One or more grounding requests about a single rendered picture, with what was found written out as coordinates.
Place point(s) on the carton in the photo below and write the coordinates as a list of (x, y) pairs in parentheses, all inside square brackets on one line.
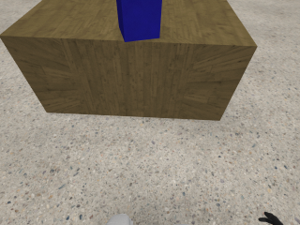
[(139, 19)]

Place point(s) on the pedestal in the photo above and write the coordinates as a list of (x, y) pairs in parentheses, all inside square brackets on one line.
[(74, 57)]

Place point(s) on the robot left thigh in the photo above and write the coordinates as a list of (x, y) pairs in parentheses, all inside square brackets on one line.
[(119, 219)]

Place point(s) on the right robot hand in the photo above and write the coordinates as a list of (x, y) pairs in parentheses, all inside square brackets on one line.
[(270, 218)]

